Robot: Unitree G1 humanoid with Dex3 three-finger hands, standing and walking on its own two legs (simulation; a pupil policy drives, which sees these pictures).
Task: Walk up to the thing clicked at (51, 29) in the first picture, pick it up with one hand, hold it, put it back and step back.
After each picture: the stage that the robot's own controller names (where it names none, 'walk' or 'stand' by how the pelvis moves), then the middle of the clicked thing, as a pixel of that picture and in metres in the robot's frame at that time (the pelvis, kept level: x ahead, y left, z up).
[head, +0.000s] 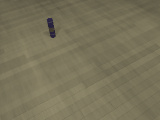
stand; (51, 28) +1.61 +0.42 -0.65
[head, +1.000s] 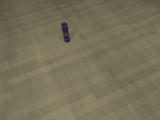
walk; (65, 32) +1.52 +0.35 -0.65
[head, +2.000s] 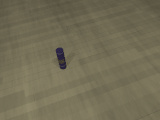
walk; (61, 58) +1.02 +0.31 -0.65
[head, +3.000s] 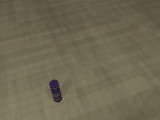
walk; (56, 91) +0.66 +0.26 -0.63
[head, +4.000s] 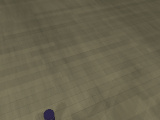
walk; out of the picture +0.46 +0.20 -0.64
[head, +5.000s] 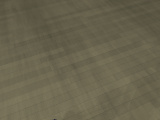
stand; out of the picture +0.41 +0.23 -0.65
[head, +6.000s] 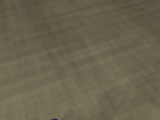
stand; out of the picture +0.40 +0.23 -0.65
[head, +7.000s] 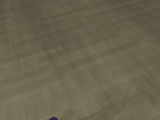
stand; out of the picture +0.42 +0.24 -0.66
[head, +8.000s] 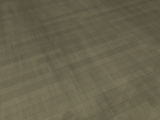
stand; out of the picture +0.41 +0.24 -0.66
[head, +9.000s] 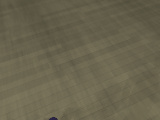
go down; out of the picture +0.40 +0.24 -0.66
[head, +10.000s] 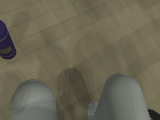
go down; (2, 42) +0.48 +0.28 -0.24
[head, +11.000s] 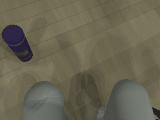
close in; (20, 46) +0.48 +0.27 -0.25
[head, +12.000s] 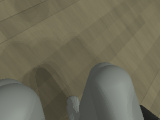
close in; out of the picture +0.46 +0.31 -0.16
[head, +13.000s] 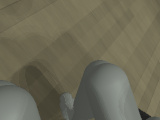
lift; out of the picture +0.45 +0.32 -0.16
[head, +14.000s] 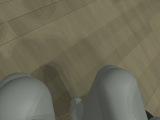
lift; out of the picture +0.36 +0.27 -0.15
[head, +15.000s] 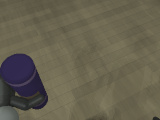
lift; (30, 87) +0.32 +0.18 +0.04
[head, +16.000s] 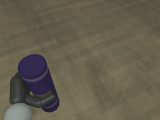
hold; (43, 88) +0.32 +0.15 +0.05
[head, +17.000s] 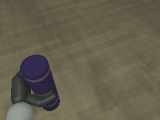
hold; (44, 87) +0.32 +0.15 +0.05
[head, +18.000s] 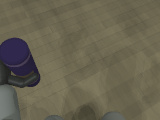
crouch; (24, 67) +0.39 +0.20 -0.02
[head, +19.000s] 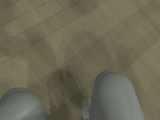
lower; out of the picture +0.50 +0.29 -0.06
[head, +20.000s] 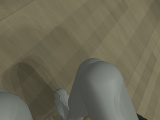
lower; out of the picture +0.46 +0.31 -0.17
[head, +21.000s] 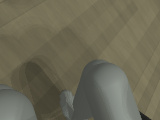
lower; out of the picture +0.44 +0.31 -0.17
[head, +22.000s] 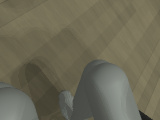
lower; out of the picture +0.44 +0.32 -0.16
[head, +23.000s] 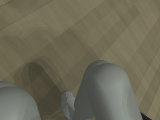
lower; out of the picture +0.44 +0.32 -0.15
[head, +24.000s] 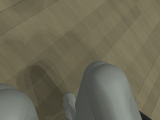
open; out of the picture +0.45 +0.28 -0.17
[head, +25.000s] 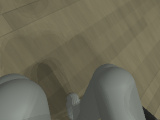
stand; out of the picture +0.44 +0.27 -0.18
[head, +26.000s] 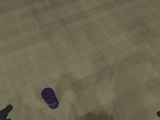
stand; (51, 99) +0.42 +0.20 -0.50
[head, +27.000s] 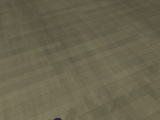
stand; out of the picture +0.40 +0.18 -0.60
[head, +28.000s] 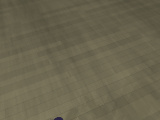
stand; out of the picture +0.40 +0.18 -0.60
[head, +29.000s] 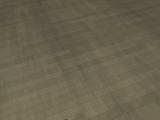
stand; out of the picture +0.43 +0.17 -0.65
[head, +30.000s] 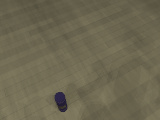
walk; (61, 102) +0.46 +0.16 -0.63
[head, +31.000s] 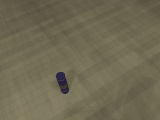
walk; (62, 83) +0.69 +0.23 -0.64
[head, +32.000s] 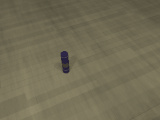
stand; (65, 62) +1.01 +0.19 -0.63
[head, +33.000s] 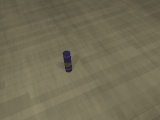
stand; (67, 62) +1.01 +0.20 -0.65
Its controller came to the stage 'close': yes
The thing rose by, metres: 0.68
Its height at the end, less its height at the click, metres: +0.00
